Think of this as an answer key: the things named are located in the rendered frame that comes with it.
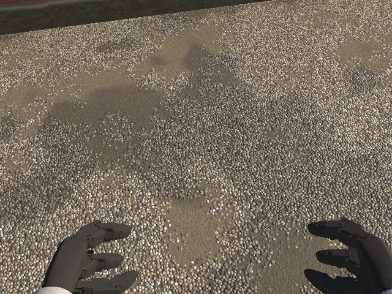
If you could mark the right robot hand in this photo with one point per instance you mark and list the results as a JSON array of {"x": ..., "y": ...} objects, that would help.
[{"x": 367, "y": 257}]

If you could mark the left robot hand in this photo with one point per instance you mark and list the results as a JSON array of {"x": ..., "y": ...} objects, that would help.
[{"x": 72, "y": 261}]

